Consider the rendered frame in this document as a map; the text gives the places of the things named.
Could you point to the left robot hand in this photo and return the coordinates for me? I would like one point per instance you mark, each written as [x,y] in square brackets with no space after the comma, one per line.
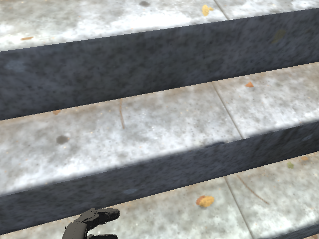
[88,221]

